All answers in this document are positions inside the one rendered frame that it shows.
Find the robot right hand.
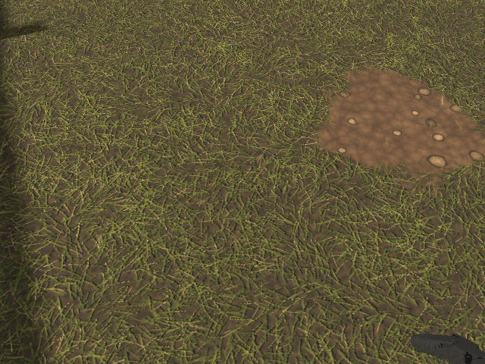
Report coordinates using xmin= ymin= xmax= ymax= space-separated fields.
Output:
xmin=411 ymin=334 xmax=485 ymax=364

